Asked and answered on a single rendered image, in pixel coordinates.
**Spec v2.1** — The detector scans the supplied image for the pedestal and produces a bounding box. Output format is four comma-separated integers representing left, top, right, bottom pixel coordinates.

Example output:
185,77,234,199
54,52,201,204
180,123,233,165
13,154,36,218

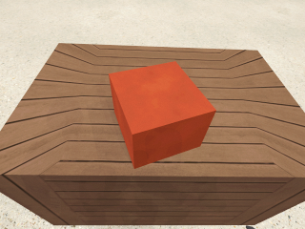
0,43,305,226

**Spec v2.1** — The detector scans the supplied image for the carton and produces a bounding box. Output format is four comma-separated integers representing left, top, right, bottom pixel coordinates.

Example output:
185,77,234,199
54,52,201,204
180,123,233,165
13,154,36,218
109,61,216,169

